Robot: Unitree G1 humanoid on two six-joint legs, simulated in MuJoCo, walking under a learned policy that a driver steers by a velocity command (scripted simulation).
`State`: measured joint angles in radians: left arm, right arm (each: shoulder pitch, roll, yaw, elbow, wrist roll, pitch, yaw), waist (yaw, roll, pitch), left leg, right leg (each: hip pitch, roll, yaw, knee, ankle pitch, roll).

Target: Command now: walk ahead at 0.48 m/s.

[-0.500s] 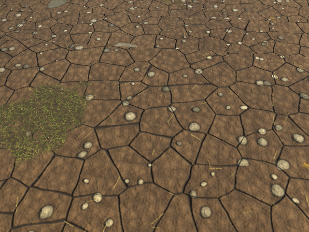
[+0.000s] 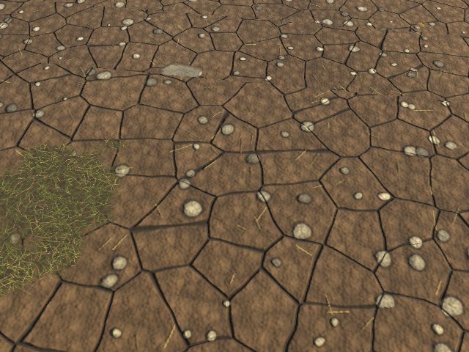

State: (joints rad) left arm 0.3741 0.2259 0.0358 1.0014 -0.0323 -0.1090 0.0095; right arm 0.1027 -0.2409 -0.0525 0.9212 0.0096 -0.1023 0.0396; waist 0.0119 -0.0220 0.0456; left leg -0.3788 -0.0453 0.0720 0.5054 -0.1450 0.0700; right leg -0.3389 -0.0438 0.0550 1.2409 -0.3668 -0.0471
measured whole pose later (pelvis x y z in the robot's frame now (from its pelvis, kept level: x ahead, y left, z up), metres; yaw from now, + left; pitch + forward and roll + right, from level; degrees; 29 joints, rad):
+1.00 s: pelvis +0.58 -0.02 -0.01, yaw -3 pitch +3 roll -1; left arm 0.42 0.24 0.06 1.01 -0.01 -0.05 0.02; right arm -0.01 -0.23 -0.05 0.85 0.00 -0.12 0.03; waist 0.06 0.00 0.03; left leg -0.50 0.03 0.02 0.54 -0.06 0.06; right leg -0.04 0.00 0.02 0.60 -0.50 0.00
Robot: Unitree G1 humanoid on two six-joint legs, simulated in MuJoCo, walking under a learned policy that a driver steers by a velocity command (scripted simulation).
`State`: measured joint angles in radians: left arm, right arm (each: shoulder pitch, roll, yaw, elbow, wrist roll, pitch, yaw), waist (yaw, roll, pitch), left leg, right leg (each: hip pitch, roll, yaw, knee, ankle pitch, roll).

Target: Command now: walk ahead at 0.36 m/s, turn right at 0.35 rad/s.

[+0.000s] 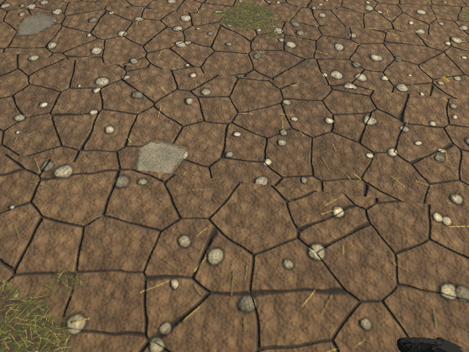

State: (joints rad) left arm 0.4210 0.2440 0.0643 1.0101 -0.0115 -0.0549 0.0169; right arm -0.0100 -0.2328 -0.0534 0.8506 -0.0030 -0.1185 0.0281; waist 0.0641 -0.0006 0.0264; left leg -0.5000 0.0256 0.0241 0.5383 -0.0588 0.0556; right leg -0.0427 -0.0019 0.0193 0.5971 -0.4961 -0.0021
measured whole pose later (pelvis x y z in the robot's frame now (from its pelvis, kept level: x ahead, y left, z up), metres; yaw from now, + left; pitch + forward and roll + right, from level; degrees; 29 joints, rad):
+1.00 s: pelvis +0.16 +0.00 +0.01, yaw -25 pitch +0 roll +0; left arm 0.15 0.26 0.05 0.73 0.02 0.02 0.02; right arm 0.17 -0.25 -0.05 0.92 -0.02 -0.01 -0.01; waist -0.01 -0.04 0.02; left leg -0.25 0.01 0.00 0.53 -0.29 0.00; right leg -0.33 0.04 0.07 0.54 -0.27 -0.01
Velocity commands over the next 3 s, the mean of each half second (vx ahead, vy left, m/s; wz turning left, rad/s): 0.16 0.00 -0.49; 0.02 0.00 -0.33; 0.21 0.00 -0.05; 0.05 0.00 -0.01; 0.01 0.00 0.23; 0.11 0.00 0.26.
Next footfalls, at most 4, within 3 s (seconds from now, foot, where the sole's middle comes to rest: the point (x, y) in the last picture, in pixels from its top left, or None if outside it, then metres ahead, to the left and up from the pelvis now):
0.46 right None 0.19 -0.14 -0.76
0.88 left None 0.24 0.10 -0.76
1.58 left None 0.45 -0.02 -0.76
1.86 right None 0.28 -0.21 -0.76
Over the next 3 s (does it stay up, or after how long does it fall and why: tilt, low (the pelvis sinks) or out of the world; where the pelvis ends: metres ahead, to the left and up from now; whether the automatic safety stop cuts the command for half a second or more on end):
stays up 0.39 -0.11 0.02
